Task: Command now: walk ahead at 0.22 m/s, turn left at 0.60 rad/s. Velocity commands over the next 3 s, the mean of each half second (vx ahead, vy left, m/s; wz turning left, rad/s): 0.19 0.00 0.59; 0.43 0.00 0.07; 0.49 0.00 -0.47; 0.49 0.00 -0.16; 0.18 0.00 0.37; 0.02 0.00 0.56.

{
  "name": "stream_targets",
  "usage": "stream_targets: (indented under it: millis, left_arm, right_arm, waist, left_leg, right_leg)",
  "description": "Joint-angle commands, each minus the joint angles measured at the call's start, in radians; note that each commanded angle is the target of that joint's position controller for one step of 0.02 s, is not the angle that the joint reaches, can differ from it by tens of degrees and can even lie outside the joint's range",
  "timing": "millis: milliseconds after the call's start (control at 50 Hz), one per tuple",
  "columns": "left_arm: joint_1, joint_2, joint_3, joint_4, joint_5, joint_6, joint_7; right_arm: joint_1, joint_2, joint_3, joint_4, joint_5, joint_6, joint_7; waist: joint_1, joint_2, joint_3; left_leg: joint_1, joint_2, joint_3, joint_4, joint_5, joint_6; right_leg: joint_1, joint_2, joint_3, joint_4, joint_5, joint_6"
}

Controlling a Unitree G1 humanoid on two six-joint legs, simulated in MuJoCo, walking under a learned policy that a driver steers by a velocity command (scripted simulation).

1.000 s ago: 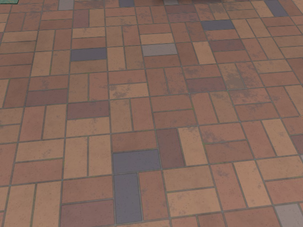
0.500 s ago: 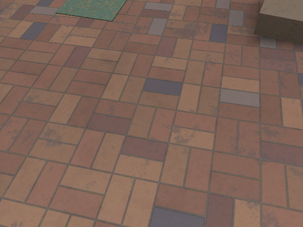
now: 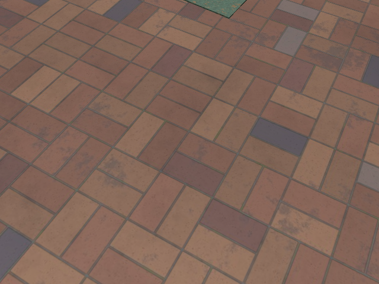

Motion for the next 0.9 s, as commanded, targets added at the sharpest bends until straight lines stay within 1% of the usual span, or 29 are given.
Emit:
stream_targets:
  millis: [20,80,120,160,200,240,260,280,300,320,340,360,380,420,460,540,600,640,660,680,700,720,740,760,780,800,820,860,900]
  left_arm:
    - [0.088,0.077,0.022,-0.034,0.012,0.019,0.012]
    - [0.008,0.054,0.01,-0.053,0.011,0.026,0.008]
    - [-0.052,0.053,0.007,-0.067,0.003,0.027,0.0]
    - [-0.093,0.061,0.009,-0.081,-0.002,0.028,-0.007]
    - [-0.098,0.081,0.018,-0.089,-0.002,0.025,-0.011]
    - [-0.062,0.093,0.029,-0.087,-0.001,0.014,-0.013]
    - [-0.027,0.101,0.035,-0.083,0.005,0.006,-0.01]
    - [0.024,0.159,0.048,-0.085,0.021,0.004,-0.002]
    - [0.05,0.204,0.057,-0.076,0.041,0.022,0.004]
    - [0.091,0.16,0.056,-0.067,0.011,0.031,0.004]
    - [0.086,0.101,0.041,-0.081,-0.001,0.032,0.007]
    - [0.061,0.089,0.037,-0.083,-0.002,0.038,0.01]
    - [0.034,0.09,0.036,-0.085,-0.006,0.042,0.014]
    - [0.036,0.099,0.038,-0.082,0.001,0.038,0.022]
    - [0.065,0.104,0.044,-0.071,-0.002,0.028,0.021]
    - [0.066,0.129,0.052,-0.051,-0.014,0.015,-0.001]
    - [0.086,0.151,0.058,-0.028,-0.029,0.017,-0.02]
    - [0.09,0.157,0.056,-0.013,-0.043,0.026,-0.028]
    - [0.096,0.145,0.051,-0.005,-0.045,0.03,-0.03]
    - [0.104,0.112,0.038,0.003,-0.038,0.031,-0.033]
    - [0.087,0.044,0.013,-0.001,-0.019,0.025,-0.038]
    - [0.066,-0.024,-0.01,-0.055,0.002,0.007,-0.045]
    - [0.018,0.068,0.014,-0.076,-0.021,-0.009,-0.033]
    - [0.028,0.107,0.027,-0.071,-0.043,-0.016,-0.033]
    - [0.046,0.099,0.025,-0.053,-0.047,-0.016,-0.036]
    - [0.051,0.092,0.026,-0.041,-0.035,-0.014,-0.037]
    - [0.053,0.088,0.029,-0.035,-0.028,-0.009,-0.04]
    - [0.054,0.056,0.023,-0.028,-0.032,0.004,-0.045]
    - [0.033,0.034,0.019,-0.034,-0.035,0.016,-0.042]
  right_arm:
    - [-0.04,-0.172,-0.05,-0.066,-0.002,-0.014,-0.024]
    - [-0.03,-0.168,-0.049,-0.048,0.014,0.012,-0.046]
    - [-0.016,-0.169,-0.049,-0.039,0.016,0.028,-0.056]
    - [-0.004,-0.169,-0.049,-0.032,0.015,0.039,-0.059]
    - [-0.006,-0.162,-0.046,-0.032,0.014,0.046,-0.059]
    - [-0.041,-0.151,-0.042,-0.042,0.017,0.048,-0.061]
    - [-0.059,-0.135,-0.036,-0.051,0.018,0.047,-0.061]
    - [-0.036,-0.078,-0.019,-0.066,0.004,0.041,-0.059]
    - [0.111,-0.045,-0.008,-0.065,0.006,0.039,-0.058]
    - [0.142,-0.128,-0.023,-0.05,0.011,0.035,-0.053]
    - [0.07,-0.179,-0.039,-0.045,0.021,0.04,-0.049]
    - [0.02,-0.179,-0.044,-0.049,0.019,0.049,-0.05]
    - [-0.004,-0.176,-0.046,-0.058,0.012,0.055,-0.049]
    - [-0.017,-0.127,-0.035,-0.066,0.016,0.052,-0.036]
    - [-0.04,-0.084,-0.021,-0.074,0.015,0.039,-0.028]
    - [-0.056,-0.04,0.003,-0.062,0.007,0.014,-0.015]
    - [-0.071,-0.057,0.003,-0.053,0.01,0.002,-0.006]
    - [-0.045,-0.06,0.001,-0.041,0.014,-0.004,-0.002]
    - [-0.011,-0.062,-0.003,-0.023,0.012,-0.005,-0.002]
    - [0.054,-0.076,-0.012,0.001,0.016,-0.003,-0.007]
    - [0.152,-0.114,-0.027,0.02,0.018,-0.001,-0.018]
    - [0.211,-0.24,-0.052,0.013,0.0,0.003,-0.028]
    - [0.254,-0.249,-0.055,0.021,0.001,-0.01,-0.02]
    - [0.222,-0.185,-0.035,0.019,0.002,-0.027,-0.016]
    - [0.179,-0.139,-0.02,0.015,-0.001,-0.04,-0.013]
    - [0.136,-0.116,-0.012,0.012,-0.002,-0.046,-0.012]
    - [0.105,-0.099,-0.006,0.012,-0.004,-0.049,-0.014]
    - [0.093,-0.093,-0.008,0.018,-0.015,-0.059,-0.02]
    - [0.105,-0.091,-0.011,0.036,-0.019,-0.066,-0.026]
  waist:
    - [0.052,0.063,-0.184]
    - [0.026,0.097,-0.203]
    - [0.002,0.115,-0.208]
    - [-0.013,0.125,-0.203]
    - [-0.011,0.141,-0.196]
    - [0.021,0.169,-0.181]
    - [0.047,0.162,-0.185]
    - [0.042,0.053,-0.27]
    - [-0.027,-0.213,-0.319]
    - [-0.009,-0.234,-0.319]
    - [0.029,-0.144,-0.246]
    - [0.031,-0.108,-0.191]
    - [0.027,-0.115,-0.152]
    - [0.029,-0.131,-0.112]
    - [0.046,-0.126,-0.119]
    - [0.042,-0.112,-0.135]
    - [0.05,-0.118,-0.12]
    - [0.023,-0.103,-0.113]
    - [0.004,-0.09,-0.114]
    - [-0.027,-0.074,-0.128]
    - [-0.072,0.003,-0.155]
    - [-0.074,0.281,-0.177]
    - [-0.116,0.257,-0.143]
    - [-0.09,0.211,-0.091]
    - [-0.066,0.195,-0.067]
    - [-0.047,0.17,-0.056]
    - [-0.029,0.157,-0.043]
    - [-0.018,0.135,-0.05]
    - [-0.022,0.106,-0.047]
  left_leg:
    - [0.089,0.248,-0.213,-0.115,0.69,0.189]
    - [0.078,0.196,-0.185,-0.077,0.61,0.14]
    - [0.088,0.191,-0.215,-0.057,0.525,0.115]
    - [0.111,0.199,-0.268,-0.027,0.453,0.103]
    - [0.146,0.207,-0.341,0.019,0.39,0.094]
    - [0.163,0.19,-0.399,0.071,0.311,0.069]
    - [0.137,0.15,-0.392,0.127,0.243,0.035]
    - [0.047,0.081,-0.314,0.298,0.011,-0.009]
    - [-0.21,-0.056,-0.17,0.489,-0.549,-0.068]
    - [-0.331,0.023,-0.14,0.652,-0.536,-0.102]
    - [-0.378,0.07,-0.131,0.715,-0.435,-0.116]
    - [-0.398,0.095,-0.095,0.737,-0.364,-0.126]
    - [-0.402,0.114,-0.075,0.737,-0.322,-0.131]
    - [-0.355,0.134,-0.031,0.7,-0.256,-0.127]
    - [-0.335,0.145,-0.008,0.625,-0.223,-0.121]
    - [-0.181,0.157,0.016,0.382,-0.156,-0.099]
    - [-0.081,0.139,0.053,0.232,-0.13,-0.088]
    - [0.019,0.122,0.08,0.101,-0.074,-0.067]
    - [0.105,0.102,0.097,0.053,-0.068,-0.056]
    - [0.221,0.093,0.09,0.027,-0.092,-0.039]
    - [0.36,0.187,-0.049,-0.032,-0.143,-0.008]
    - [0.512,0.415,-0.446,-0.156,-0.318,0.11]
    - [0.467,0.486,-0.636,-0.235,-0.45,0.211]
    - [0.446,0.467,-0.573,-0.237,-0.479,0.198]
    - [0.412,0.425,-0.475,-0.24,-0.418,0.168]
    - [0.377,0.396,-0.394,-0.252,-0.314,0.144]
    - [0.338,0.373,-0.315,-0.269,-0.186,0.121]
    - [0.307,0.345,-0.191,-0.295,0.014,0.1]
    - [0.301,0.331,-0.085,-0.301,0.14,0.086]
  right_leg:
    - [0.006,0.015,-0.004,-0.101,0.088,0.035]
    - [0.038,0.057,-0.004,-0.283,0.235,0.048]
    - [0.064,0.083,0.005,-0.391,0.307,0.047]
    - [0.078,0.103,0.02,-0.468,0.301,0.042]
    - [0.099,0.118,0.041,-0.538,0.248,0.027]
    - [0.166,0.118,0.043,-0.654,0.268,-0.001]
    - [0.263,0.087,0.042,-0.753,0.412,-0.029]
    - [0.449,-0.085,0.172,-0.743,0.604,-0.097]
    - [0.661,-0.304,0.465,-0.765,0.664,-0.286]
    - [0.668,-0.364,0.634,-0.814,0.337,-0.342]
    - [0.62,-0.299,0.538,-0.84,0.062,-0.305]
    - [0.556,-0.242,0.444,-0.865,-0.076,-0.258]
    - [0.497,-0.215,0.386,-0.889,-0.11,-0.232]
    - [0.405,-0.165,0.263,-0.943,-0.086,-0.212]
    - [0.401,-0.158,0.199,-0.97,-0.057,-0.224]
    - [0.35,-0.16,0.102,-0.994,0.026,-0.241]
    - [0.332,-0.168,0.068,-0.979,0.053,-0.241]
    - [0.309,-0.172,0.056,-0.934,0.012,-0.227]
    - [0.27,-0.159,0.042,-0.895,-0.009,-0.212]
    - [0.211,-0.136,0.02,-0.829,-0.023,-0.186]
    - [0.117,-0.077,-0.053,-0.646,-0.01,-0.128]
    - [-0.162,0.057,-0.169,-0.283,-0.102,-0.043]
    - [-0.316,0.061,-0.063,-0.076,-0.19,-0.049]
    - [-0.37,0.009,-0.011,-0.004,-0.112,-0.071]
    - [-0.366,-0.016,-0.002,-0.002,-0.016,-0.082]
    - [-0.345,-0.031,0.005,-0.027,0.056,-0.08]
    - [-0.307,-0.044,0.018,-0.059,0.118,-0.073]
    - [-0.262,-0.028,0.022,-0.088,0.224,-0.052]
    - [-0.252,0.003,0.046,-0.158,0.301,-0.031]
